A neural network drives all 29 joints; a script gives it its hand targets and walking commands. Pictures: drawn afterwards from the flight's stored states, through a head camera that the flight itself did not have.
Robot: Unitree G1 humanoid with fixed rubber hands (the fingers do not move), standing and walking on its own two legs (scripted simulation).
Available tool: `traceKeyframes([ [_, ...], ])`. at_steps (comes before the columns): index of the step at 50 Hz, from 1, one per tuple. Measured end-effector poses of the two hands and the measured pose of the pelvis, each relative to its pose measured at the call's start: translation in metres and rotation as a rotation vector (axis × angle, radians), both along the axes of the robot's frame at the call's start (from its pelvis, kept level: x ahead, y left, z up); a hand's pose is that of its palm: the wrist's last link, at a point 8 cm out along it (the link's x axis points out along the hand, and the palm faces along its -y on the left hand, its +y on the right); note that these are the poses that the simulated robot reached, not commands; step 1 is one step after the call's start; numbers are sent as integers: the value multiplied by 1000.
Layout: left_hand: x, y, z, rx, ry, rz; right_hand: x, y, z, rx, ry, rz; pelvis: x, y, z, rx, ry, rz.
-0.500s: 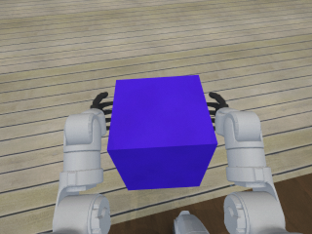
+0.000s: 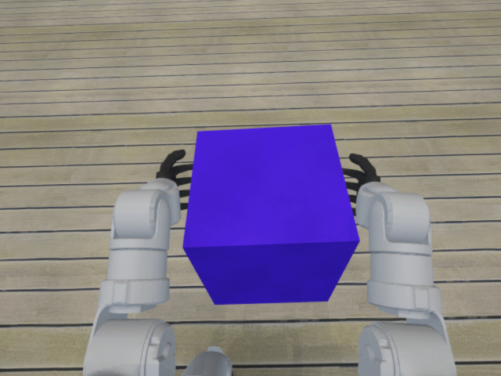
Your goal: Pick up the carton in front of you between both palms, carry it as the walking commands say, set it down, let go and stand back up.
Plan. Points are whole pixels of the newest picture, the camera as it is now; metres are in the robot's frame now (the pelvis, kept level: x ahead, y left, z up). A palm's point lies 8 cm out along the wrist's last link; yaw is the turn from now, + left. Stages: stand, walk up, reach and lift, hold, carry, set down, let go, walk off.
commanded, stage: carry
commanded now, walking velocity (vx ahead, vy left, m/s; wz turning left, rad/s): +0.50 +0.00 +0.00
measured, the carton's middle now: (267, 222) +0.36 +0.02 +0.02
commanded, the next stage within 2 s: none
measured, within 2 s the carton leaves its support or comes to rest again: neither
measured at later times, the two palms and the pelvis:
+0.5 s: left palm (223, 76) +0.65 +0.13 +0.11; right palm (372, 85) +0.64 -0.17 +0.11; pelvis +0.28 -0.01 -0.02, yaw -1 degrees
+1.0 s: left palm (234, 38) +0.86 +0.13 +0.09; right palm (353, 42) +0.86 -0.17 +0.08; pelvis +0.59 -0.02 -0.02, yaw +0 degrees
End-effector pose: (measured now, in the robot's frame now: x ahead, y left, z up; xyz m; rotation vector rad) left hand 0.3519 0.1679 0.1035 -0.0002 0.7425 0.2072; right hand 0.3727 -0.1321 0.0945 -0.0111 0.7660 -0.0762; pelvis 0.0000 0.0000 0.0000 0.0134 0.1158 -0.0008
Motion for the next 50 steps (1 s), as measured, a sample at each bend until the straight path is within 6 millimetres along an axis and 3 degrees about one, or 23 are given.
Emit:
traceKeyframes([
  [6,96,15,16,-6,-112,-46,82,15,22,-42,-114,-33,81,22,-23,-5,-13,-9],
  [13,166,1,-2,-34,32,-111,127,1,3,-68,30,-89,143,31,-10,-21,-12,-9],
  [19,229,-20,1,-46,15,-124,187,-20,12,-56,14,-128,203,20,-4,-16,-15,-11],
  [26,312,-45,6,-9,-31,-98,283,-45,12,-42,-34,-89,300,-13,-21,-1,-24,-4],
  [29,335,-53,-8,-1,14,-69,315,-51,-4,-13,11,-47,333,-26,-20,-7,-20,11],
  [33,346,-53,-29,-14,111,-10,339,-52,-26,12,108,-27,373,-38,-5,26,-8,26],
  [38,375,-49,-15,-46,19,79,377,-46,-20,86,23,-41,423,-44,5,42,-4,24],
  [44,431,-45,0,-52,-63,43,423,-42,-12,82,-60,-54,502,-38,3,38,-16,20],
  [50,506,-37,-16,-61,-101,-20,488,-34,-13,22,-106,-76,593,-22,-21,11,-56,-10],
])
